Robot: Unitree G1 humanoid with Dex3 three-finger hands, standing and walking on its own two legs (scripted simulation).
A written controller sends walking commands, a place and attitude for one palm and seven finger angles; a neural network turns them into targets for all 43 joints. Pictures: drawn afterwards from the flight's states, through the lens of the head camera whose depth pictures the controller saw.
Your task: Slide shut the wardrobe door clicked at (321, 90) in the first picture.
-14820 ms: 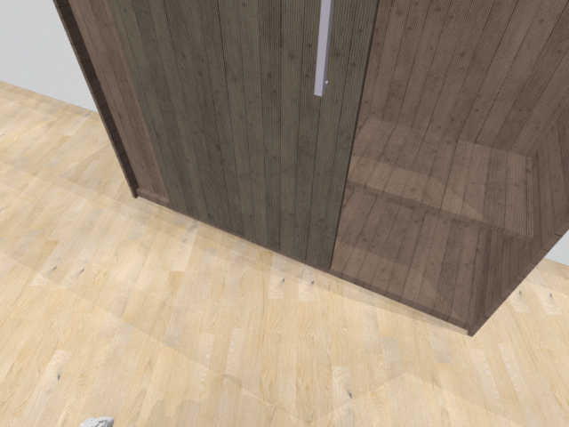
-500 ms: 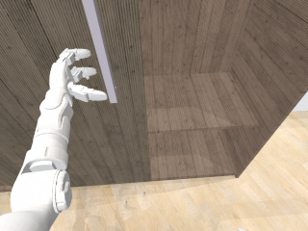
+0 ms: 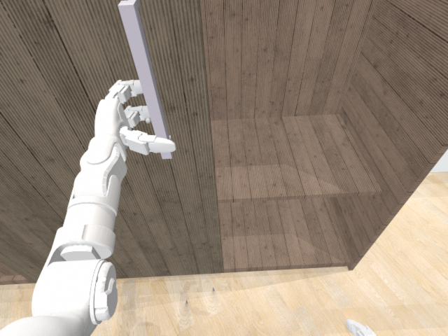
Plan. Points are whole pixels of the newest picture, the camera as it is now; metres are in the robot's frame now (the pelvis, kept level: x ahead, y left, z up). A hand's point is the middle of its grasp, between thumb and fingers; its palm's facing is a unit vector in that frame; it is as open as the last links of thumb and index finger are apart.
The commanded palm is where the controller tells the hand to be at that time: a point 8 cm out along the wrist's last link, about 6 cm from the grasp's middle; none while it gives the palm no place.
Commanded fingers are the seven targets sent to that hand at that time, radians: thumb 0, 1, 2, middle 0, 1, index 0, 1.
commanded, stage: feel for the door with the fingertips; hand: left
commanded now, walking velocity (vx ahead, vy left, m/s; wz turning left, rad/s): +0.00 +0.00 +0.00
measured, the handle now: (153, 90) +0.49 +0.13 +0.22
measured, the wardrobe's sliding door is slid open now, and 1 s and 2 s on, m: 0.57 0.57 0.57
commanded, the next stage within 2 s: slide the fingers in behind the handle in 0.12 s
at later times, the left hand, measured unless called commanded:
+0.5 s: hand (147, 117) +0.44 +0.14 +0.19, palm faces +0.04 -1.00 +0.00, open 13.9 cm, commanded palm +0.42 +0.19 +0.19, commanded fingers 0.00 -0.50 0.30 -0.30 -1.20 -0.30 -1.20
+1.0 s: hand (157, 116) +0.44 +0.12 +0.19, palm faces +0.06 -1.00 -0.01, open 14.0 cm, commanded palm +0.41 +0.16 +0.19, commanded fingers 0.00 -0.50 0.30 -0.30 -1.20 -0.30 -1.20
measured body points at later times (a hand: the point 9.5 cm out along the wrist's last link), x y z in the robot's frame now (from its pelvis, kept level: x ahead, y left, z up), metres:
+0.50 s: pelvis -0.01 +0.01 +0.00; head -0.01 -0.01 +0.45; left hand +0.43 +0.19 +0.20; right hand +0.06 -0.25 -0.13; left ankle +0.01 +0.13 -0.73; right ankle -0.06 -0.11 -0.73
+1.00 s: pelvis -0.02 +0.01 +0.00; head -0.01 +0.00 +0.45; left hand +0.43 +0.17 +0.20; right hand +0.06 -0.24 -0.12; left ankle +0.01 +0.13 -0.73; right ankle -0.06 -0.11 -0.73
